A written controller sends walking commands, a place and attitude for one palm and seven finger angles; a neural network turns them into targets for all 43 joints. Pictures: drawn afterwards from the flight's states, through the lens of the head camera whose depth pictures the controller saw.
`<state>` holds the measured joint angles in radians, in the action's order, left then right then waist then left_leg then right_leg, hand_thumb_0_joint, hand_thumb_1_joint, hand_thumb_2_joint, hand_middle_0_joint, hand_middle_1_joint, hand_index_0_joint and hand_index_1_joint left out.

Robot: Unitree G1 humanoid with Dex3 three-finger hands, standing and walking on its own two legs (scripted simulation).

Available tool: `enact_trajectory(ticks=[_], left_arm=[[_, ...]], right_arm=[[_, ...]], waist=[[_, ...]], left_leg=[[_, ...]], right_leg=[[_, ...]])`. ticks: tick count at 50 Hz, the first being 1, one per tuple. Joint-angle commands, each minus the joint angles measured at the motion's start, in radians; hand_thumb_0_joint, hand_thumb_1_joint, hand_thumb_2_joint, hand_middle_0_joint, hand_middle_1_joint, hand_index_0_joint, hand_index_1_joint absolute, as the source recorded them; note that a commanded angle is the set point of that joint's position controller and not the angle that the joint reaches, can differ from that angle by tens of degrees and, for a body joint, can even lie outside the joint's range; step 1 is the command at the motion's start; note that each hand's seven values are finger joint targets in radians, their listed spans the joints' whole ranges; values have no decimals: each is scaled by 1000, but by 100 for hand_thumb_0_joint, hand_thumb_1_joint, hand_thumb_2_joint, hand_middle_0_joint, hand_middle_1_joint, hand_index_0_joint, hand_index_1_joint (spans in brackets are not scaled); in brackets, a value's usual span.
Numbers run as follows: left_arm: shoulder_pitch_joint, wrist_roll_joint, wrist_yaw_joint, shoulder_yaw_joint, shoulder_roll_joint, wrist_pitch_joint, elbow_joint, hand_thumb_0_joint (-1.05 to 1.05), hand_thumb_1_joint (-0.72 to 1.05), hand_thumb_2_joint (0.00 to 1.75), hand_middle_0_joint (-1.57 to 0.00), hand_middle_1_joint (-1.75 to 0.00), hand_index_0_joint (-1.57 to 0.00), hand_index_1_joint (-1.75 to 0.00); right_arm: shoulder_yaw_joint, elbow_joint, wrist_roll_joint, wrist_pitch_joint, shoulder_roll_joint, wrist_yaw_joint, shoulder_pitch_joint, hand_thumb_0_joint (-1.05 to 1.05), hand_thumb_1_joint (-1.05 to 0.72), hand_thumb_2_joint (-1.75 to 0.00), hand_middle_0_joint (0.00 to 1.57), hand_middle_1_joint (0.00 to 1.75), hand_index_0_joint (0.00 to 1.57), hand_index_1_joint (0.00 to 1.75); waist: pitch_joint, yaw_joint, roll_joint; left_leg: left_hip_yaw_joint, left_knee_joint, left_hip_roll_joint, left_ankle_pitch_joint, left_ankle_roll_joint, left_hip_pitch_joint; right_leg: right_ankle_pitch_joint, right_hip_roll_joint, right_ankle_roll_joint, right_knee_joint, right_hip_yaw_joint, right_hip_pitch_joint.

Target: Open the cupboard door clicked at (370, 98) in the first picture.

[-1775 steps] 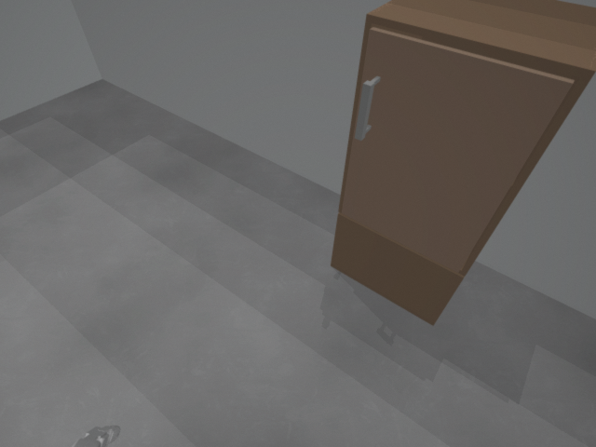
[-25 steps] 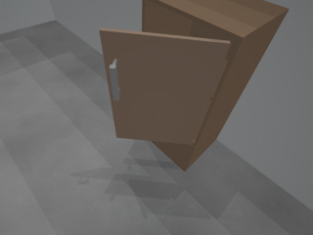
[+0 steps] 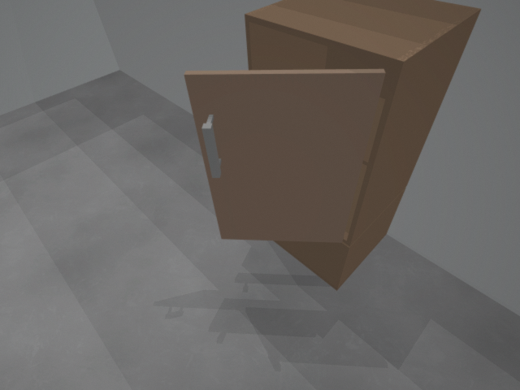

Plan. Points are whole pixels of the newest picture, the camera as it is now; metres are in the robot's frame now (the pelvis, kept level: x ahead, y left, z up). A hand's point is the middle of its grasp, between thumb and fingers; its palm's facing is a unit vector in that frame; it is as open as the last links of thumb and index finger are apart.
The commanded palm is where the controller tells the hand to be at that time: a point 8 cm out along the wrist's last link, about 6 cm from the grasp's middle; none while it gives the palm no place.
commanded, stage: look again from close up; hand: left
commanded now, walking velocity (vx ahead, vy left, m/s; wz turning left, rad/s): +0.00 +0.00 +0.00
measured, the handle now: (213, 147) +0.64 +0.16 +0.01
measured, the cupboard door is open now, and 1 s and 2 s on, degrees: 41 41 41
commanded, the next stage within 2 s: shuffle to correct the standing spot in 0.54 s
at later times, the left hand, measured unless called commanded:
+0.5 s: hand out of the picture +0.04 +0.14 -0.16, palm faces +0.01 -0.98 -0.22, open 7.3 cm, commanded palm none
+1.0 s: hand out of the picture +0.06 +0.12 -0.18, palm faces +0.08 -0.98 -0.16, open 7.4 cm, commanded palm none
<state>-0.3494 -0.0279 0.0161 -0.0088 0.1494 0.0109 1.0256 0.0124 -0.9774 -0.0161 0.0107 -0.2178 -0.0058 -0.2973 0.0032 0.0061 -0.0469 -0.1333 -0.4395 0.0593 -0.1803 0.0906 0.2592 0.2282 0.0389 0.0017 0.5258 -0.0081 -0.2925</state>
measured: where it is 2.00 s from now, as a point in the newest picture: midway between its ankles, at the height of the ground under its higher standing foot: outside the picture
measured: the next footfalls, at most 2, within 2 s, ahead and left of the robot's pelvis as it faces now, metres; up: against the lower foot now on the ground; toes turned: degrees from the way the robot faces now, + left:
left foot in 1.62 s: +0.13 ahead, +0.06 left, +0.00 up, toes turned +0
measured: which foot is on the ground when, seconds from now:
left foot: down 0.00-1.00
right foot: down 0.00-1.00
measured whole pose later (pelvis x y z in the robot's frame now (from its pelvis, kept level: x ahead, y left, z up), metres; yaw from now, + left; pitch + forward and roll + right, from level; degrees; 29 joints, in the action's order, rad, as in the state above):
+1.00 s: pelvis +0.10 -0.04 +0.00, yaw +1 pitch +1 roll +1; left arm -0.37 -0.02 0.02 0.02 0.14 -0.01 1.10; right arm -0.01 -1.10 -0.01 -0.04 -0.15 -0.03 -0.33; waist 0.00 0.02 0.04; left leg -0.10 -0.50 0.00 -0.34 0.02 0.17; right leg 0.37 -0.02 -0.04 0.52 0.03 -0.15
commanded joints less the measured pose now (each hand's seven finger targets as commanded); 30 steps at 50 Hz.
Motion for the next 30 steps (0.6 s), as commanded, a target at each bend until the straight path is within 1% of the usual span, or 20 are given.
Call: enact_trajectory(ticks=[1, 4, 5, 11, 12, 13, 14, 15, 16, 17, 18, 19, 20, 22, 23, 25, 27, 30], left_arm=[[-14, 3, 8, 24, 115, -23, -38, 0, 90, 90, -20, -30, -20, -30], [-12, 6, 9, 22, 107, -26, -23, 0, 90, 90, -20, -30, -20, -30], [-9, 5, 10, 22, 110, -27, -21, 0, 90, 90, -20, -30, -20, -30], [3, 10, 12, 16, 100, -33, 3, 0, 90, 90, -20, -30, -20, -30], [5, 11, 12, 16, 97, -34, 6, 0, 90, 90, -20, -30, -20, -30], [7, 13, 12, 15, 96, -35, 9, 0, 90, 90, -20, -30, -20, -30], [10, 14, 12, 14, 98, -36, 13, 0, 90, 90, -20, -30, -20, -30], [10, 13, 14, 14, 97, -38, 15, 0, 90, 90, -20, -30, -20, -30], [13, 14, 15, 13, 95, -39, 18, 0, 90, 90, -20, -30, -20, -30], [13, 15, 16, 13, 93, -40, 21, 0, 90, 90, -20, -30, -20, -30], [12, 16, 16, 12, 93, -41, 24, 0, 90, 90, -20, -30, -20, -30], [13, 17, 16, 13, 94, -41, 26, 0, 90, 90, -20, -30, -20, -30], [17, 15, 18, 13, 94, -41, 27, 0, 90, 90, -20, -30, -20, -30], [15, 16, 19, 12, 92, -42, 29, 0, 90, 90, -20, -30, -20, -30], [14, 17, 19, 12, 94, -42, 33, 0, 90, 90, -20, -30, -20, -30], [12, 15, 20, 12, 95, -43, 33, 0, 90, 90, -20, -30, -20, -30], [12, 17, 20, 11, 95, -42, 35, 0, 90, 90, -20, -30, -20, -30], [11, 16, 20, 12, 97, -42, 35, 0, 90, 90, -20, -30, -20, -30]], right_arm=[[19, 37, -4, -32, -81, -10, -6, 0, -90, -90, 20, 30, 20, 30], [14, 10, -3, -36, -74, -13, -21, 0, -90, -90, 20, 30, 20, 30], [13, 4, -2, -37, -71, -13, -24, 0, -90, -90, 20, 30, 20, 30], [5, -38, -1, -43, -53, -16, -47, 0, -90, -90, 20, 30, 20, 30], [4, -45, 0, -44, -48, -17, -52, 0, -90, -90, 20, 30, 20, 30], [2, -51, 0, -46, -46, -18, -55, 0, -90, -90, 20, 30, 20, 30], [1, -57, 1, -48, -42, -19, -59, 0, -90, -90, 20, 30, 20, 30], [-1, -61, 3, -48, -41, -19, -61, 0, -90, -90, 20, 30, 20, 30], [-3, -68, 3, -50, -38, -20, -63, 0, -90, -90, 20, 30, 20, 30], [-4, -72, 3, -51, -34, -21, -65, 0, -90, -90, 20, 30, 20, 30], [-5, -77, 3, -53, -34, -22, -66, 0, -90, -90, 20, 30, 20, 30], [-5, -82, 4, -53, -32, -22, -65, 0, -90, -90, 20, 30, 20, 30], [-6, -86, 4, -52, -31, -23, -64, 0, -90, -90, 20, 30, 20, 30], [-8, -92, 5, -52, -26, -24, -63, 0, -90, -90, 20, 30, 20, 30], [-8, -97, 5, -52, -25, -24, -64, 0, -90, -90, 20, 30, 20, 30], [-7, -99, 5, -49, -24, -24, -57, 0, -90, -90, 20, 30, 20, 30], [-9, -104, 5, -48, -23, -25, -54, 0, -90, -90, 20, 30, 20, 30], [-8, -106, 5, -47, -22, -26, -49, 0, -90, -90, 20, 30, 20, 30]], waist=[[-73, -9, 49], [-65, -8, 35], [-69, -7, 47], [-65, -11, 42], [-60, -12, 51], [-52, -13, 41], [-50, -12, 46], [-42, -13, 64], [-37, -14, 57], [-34, -14, 62], [-26, -13, 52], [-28, -13, 52], [-37, -14, 67], [-45, -13, 65], [-42, -13, 71], [-59, -14, 78], [-60, -15, 63], [-69, -13, 63]], left_leg=[[245, 202, -173, -305, -30, 53], [242, 205, -175, -282, -33, 42], [236, 196, -175, -272, -33, 47], [211, 171, -167, -196, -42, 26], [208, 167, -166, -172, -43, 19], [202, 161, -166, -146, -44, 7], [199, 156, -165, -131, -46, 2], [195, 141, -164, -94, -45, -6], [185, 136, -165, -65, -47, -17], [184, 129, -163, -39, -48, -28], [178, 124, -164, -16, -48, -39], [176, 122, -165, -8, -50, -46], [172, 114, -167, 11, -50, -44], [167, 112, -165, 30, -52, -49], [164, 110, -165, 29, -53, -55], [161, 99, -162, 35, -54, -57], [157, 102, -162, 36, -57, -63], [157, 99, -164, 51, -57, -69]], right_leg=[[140, 37, -52, -111, -92, -37], [113, 40, -53, -113, -88, -23], [106, 42, -53, -119, -89, -14], [73, 53, -55, -144, -104, 1], [57, 55, -55, -145, -105, 7], [39, 56, -56, -147, -104, 13], [31, 58, -55, -149, -102, 20], [6, 58, -55, -150, -104, 29], [-11, 62, -55, -150, -101, 32], [-28, 61, -55, -150, -103, 34], [-44, 62, -54, -151, -103, 41], [-49, 62, -53, -150, -101, 41], [-65, 60, -53, -151, -101, 42], [-83, 62, -53, -155, -105, 45], [-82, 64, -53, -157, -102, 48], [-93, 63, -55, -163, -107, 41], [-94, 63, -55, -168, -109, 42], [-109, 60, -55, -169, -105, 45]])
